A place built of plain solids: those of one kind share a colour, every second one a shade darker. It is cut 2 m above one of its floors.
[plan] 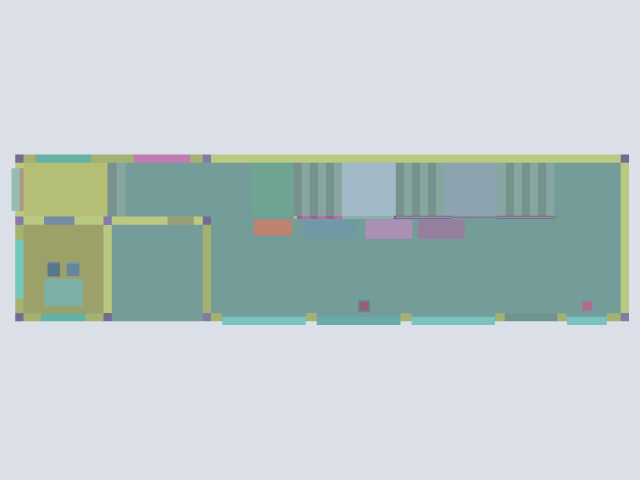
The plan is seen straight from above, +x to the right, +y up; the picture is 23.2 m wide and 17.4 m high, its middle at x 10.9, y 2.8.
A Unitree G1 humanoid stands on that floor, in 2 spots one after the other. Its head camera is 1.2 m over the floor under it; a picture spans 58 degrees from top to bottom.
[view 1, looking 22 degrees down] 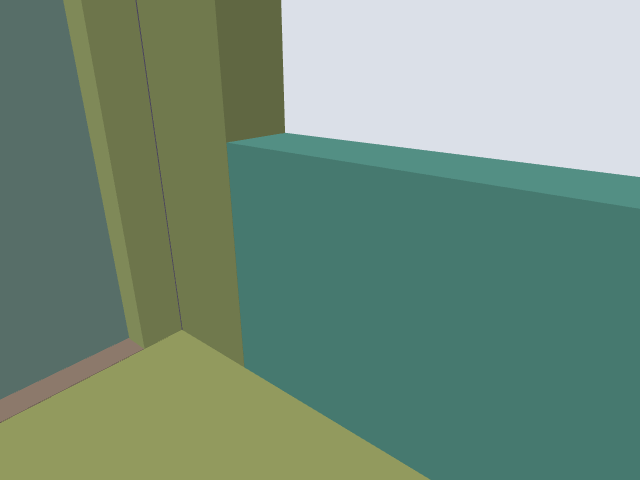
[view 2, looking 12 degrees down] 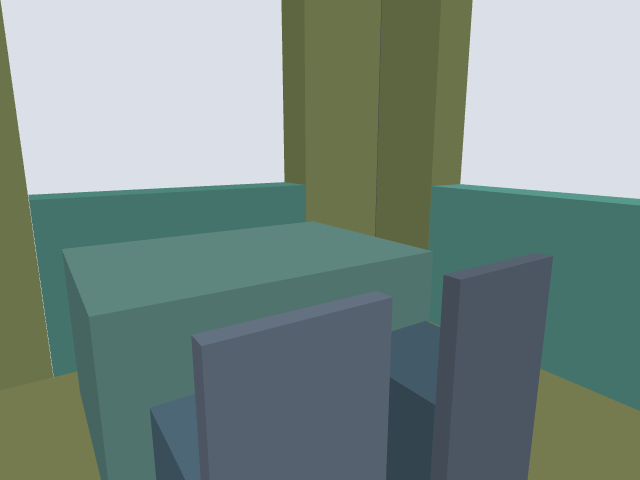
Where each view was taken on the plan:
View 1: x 1.81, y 4.62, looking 129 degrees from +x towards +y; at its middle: wall_sill_win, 1.35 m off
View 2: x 2.40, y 2.70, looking -124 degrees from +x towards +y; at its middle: room_table_body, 2.21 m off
